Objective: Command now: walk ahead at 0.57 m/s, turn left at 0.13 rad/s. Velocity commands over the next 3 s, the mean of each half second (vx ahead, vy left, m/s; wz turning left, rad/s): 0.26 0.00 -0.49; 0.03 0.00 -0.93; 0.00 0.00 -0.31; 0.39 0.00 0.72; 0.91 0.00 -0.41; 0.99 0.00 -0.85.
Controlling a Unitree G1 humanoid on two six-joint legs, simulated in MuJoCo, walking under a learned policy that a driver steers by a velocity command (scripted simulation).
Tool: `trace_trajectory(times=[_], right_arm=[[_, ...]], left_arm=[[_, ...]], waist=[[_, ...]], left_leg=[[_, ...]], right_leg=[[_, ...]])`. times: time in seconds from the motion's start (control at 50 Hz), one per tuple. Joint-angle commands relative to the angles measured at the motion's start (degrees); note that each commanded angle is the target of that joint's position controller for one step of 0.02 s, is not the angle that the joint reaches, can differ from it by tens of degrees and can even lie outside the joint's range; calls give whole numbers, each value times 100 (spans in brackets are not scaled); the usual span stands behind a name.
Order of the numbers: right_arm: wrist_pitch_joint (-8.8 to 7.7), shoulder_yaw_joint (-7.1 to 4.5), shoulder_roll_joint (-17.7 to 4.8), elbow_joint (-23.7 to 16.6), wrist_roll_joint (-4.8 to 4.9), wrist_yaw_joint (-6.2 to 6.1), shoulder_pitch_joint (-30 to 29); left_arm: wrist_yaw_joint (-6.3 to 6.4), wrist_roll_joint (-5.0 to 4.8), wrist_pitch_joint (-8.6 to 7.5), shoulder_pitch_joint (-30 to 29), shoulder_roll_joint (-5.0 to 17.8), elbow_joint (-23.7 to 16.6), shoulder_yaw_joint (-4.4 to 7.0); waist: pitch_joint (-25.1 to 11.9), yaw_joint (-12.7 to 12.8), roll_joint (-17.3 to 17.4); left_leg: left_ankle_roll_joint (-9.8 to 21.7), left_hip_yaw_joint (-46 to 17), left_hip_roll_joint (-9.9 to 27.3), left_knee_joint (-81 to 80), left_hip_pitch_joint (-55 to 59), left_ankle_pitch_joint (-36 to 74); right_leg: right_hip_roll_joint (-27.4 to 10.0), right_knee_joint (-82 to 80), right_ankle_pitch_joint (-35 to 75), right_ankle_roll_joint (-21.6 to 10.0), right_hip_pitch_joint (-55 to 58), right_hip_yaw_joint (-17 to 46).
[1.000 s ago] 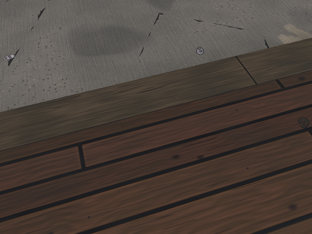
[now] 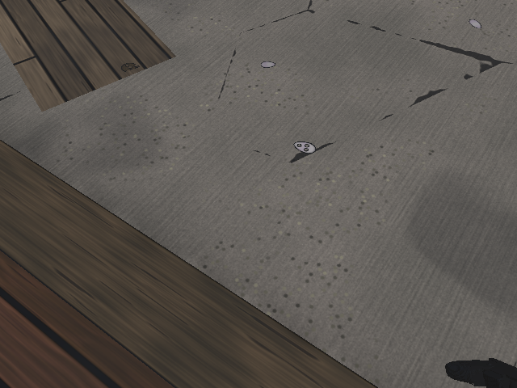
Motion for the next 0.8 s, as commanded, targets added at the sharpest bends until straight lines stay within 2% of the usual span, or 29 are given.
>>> trace_trajectory(times=[0.02,0.06,0.08,0.1,0.14,0.16,0.18,0.2,0.22,0.26,0.32,0.34,0.38,0.4,0.42,0.44,0.46,0.48,0.5,0.52,0.54,0.56,0.6,0.66,0.68,0.74,0.76,0.78,0.8], right_arm=[[-68,-373,-936,164,111,-281,1573],[-235,-227,-519,276,135,-279,1250],[-300,-182,-417,361,147,-246,1252],[-490,-96,-173,508,-235,154,1095],[-634,-208,-423,494,-379,118,827],[-672,-273,-630,399,-397,18,603],[-541,-249,-366,484,271,-130,595],[-688,-233,-790,394,-372,-126,691],[-692,-424,-1078,414,-348,-196,832],[-662,-540,-1278,471,-323,-237,1217],[-567,-556,-1167,426,-350,-225,1342],[-556,-582,-1290,199,-407,-232,1077],[-588,-640,-1529,-157,-381,-281,588],[-577,-635,-1500,-140,-240,-300,495],[-548,-633,-1556,-207,-137,-280,382],[-501,-476,-1031,-185,-219,-162,786],[-524,-191,-91,-360,-499,-25,1670],[-600,-114,-91,-695,18,6,1118],[-578,-233,-734,-1025,179,-48,-414],[-509,-303,-1001,-1109,40,-200,-535],[-436,-269,-945,-976,-154,-297,121],[-375,-203,-782,-861,-245,-358,507],[-232,-185,-789,-789,-222,-400,939],[-14,-19,-475,-708,25,-239,810],[22,18,-401,-734,23,-182,760],[-125,-58,-541,-669,107,-255,849],[-196,-111,-628,-621,153,-300,933],[-277,-210,-845,-614,184,-346,1003],[-398,-391,-1400,-617,213,-433,1279]], left_arm=[[49,-134,-88,-202,994,-724,167],[-9,51,135,122,737,-397,159],[-43,92,265,329,654,-283,182],[-443,526,-14,33,694,-713,109],[-572,381,-239,-134,387,-664,55],[-604,285,-297,-354,298,-707,36],[-331,-140,29,-373,380,-550,222],[-619,259,-91,-951,172,-873,17],[-768,228,-101,-1082,344,-888,98],[-848,118,-134,-1094,387,-899,121],[-804,132,-163,-1086,568,-846,224],[-782,185,-186,-793,627,-782,282],[-718,141,-309,-261,967,-638,449],[-663,91,-364,-241,1151,-636,512],[-587,89,-457,233,1202,-420,559],[-397,267,-561,722,1356,-233,620],[-247,333,-551,894,2043,-212,748],[-273,410,-653,1200,1901,-237,749],[-309,323,-761,1007,1415,-228,710],[-305,161,-730,576,1213,-305,638],[-330,70,-636,-184,1043,-534,516],[-406,39,-544,-759,968,-780,401],[-531,92,-503,-1291,1219,-1071,431],[-537,235,-562,-1023,1575,-1229,617],[-545,295,-499,-882,1551,-1273,613],[-610,192,-358,-793,1360,-1429,589],[-651,126,-310,-873,1265,-1458,546],[-681,108,-292,-806,1071,-1479,454],[-660,112,-277,-536,585,-1653,275]], waist=[[-1428,-757,-418],[-578,-243,-672],[-507,-82,-588],[-1145,178,-7],[-1034,172,-435],[-958,110,-353],[-424,166,-519],[-890,13,160],[-761,-119,-130],[-628,-271,-42],[-478,-292,202],[-589,-159,311],[-539,86,408],[-353,163,441],[-496,359,203],[-1124,355,-601],[-2659,-423,-1482],[-2728,264,-893],[-1171,876,-313],[-1041,527,-272],[-1023,-91,-244],[-771,-564,-374],[-788,-993,-328],[-833,-704,-456],[-888,-537,-611],[-840,-423,-737],[-806,-503,-655],[-902,-544,-512],[-1638,-431,379]], left_leg=[[1047,-3023,2655,-1947,3860,4863],[600,-1961,2347,-2413,2040,4797],[439,-1590,2241,-2596,1551,4809],[704,-1465,2553,-2504,1393,5188],[555,-992,2318,-2741,1211,5249],[390,-522,2057,-2849,1217,5048],[-129,236,1317,-2680,1137,4795],[-231,371,1509,-3013,1083,4643],[-250,245,1719,-2933,1846,4963],[-305,258,2065,-2777,2887,5305],[-392,487,2188,-2539,3252,5258],[-420,668,2094,-2237,3031,5599],[-612,850,2075,-1559,2557,6160],[-877,762,2169,-1192,2697,5915],[-1188,784,1956,-208,2729,5581],[-1636,522,1502,1552,1787,3182],[-2437,119,455,3571,99,-3124],[-2624,-1320,403,4270,-1022,-3392],[-2619,-1706,596,4217,-2224,-3265],[-2446,-1558,667,4031,-1967,-3075],[-2134,-1696,824,3479,-1035,-2500],[-1935,-1703,931,2969,-59,-2156],[-1922,-1257,810,1967,996,-1660],[-2003,-964,529,660,1585,-819],[-1957,-874,413,542,1596,-555],[-1715,-994,248,-715,1562,-59],[-1502,-1042,280,-1443,1809,552],[-977,-1294,578,-1872,2350,1649],[530,-2563,1994,-1970,3608,4079]], right_leg=[[60,1557,288,-98,-3306,820],[-91,507,271,-91,-2303,975],[-106,80,302,-81,-1875,960],[-472,656,52,19,-2201,1367],[-440,47,774,137,-2404,1287],[-358,-295,1263,195,-2460,1062],[-16,-1553,2185,-74,-2216,348],[-246,-1712,2285,123,-1799,599],[-118,-2085,2374,125,-2254,693],[-100,-2702,2465,150,-2898,774],[69,-2963,2382,69,-2844,596],[330,-2559,2328,10,-2301,320],[774,-2492,1594,-80,-1413,42],[784,-3431,1341,-221,-1474,192],[1074,-4430,2346,-518,-933,39],[835,-4674,5118,-1235,544,962],[-648,-3817,8645,-3269,2835,3258],[-1457,-4319,8494,-3426,3247,4393],[-1273,-4340,6933,-2686,2270,3815],[-975,-4523,6533,-2483,1536,3426],[-672,-4895,6090,-2369,284,3259],[-443,-5291,5815,-2278,-1012,3171],[23,-5604,4836,-2024,-1875,2903],[367,-5242,4671,-1686,-1784,2773],[350,-4940,4714,-1673,-1643,2863],[93,-4400,4354,-1697,-1101,3600],[93,-4211,3977,-1628,-1149,3766],[273,-3922,3351,-1347,-1428,3815],[949,-2813,1687,-637,-2137,3055]])
Next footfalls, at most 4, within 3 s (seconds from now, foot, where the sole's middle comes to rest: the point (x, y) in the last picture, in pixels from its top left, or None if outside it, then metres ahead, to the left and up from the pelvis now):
0.42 right None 0.31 -0.20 -0.73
0.78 left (301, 381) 0.45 -0.02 -0.73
1.16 right None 0.28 -0.22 -0.73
1.76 left None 0.42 -0.02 -0.73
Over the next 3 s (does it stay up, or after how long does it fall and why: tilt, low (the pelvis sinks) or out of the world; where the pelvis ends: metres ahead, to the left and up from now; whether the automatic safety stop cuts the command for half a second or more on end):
stays up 1.13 -0.70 -0.11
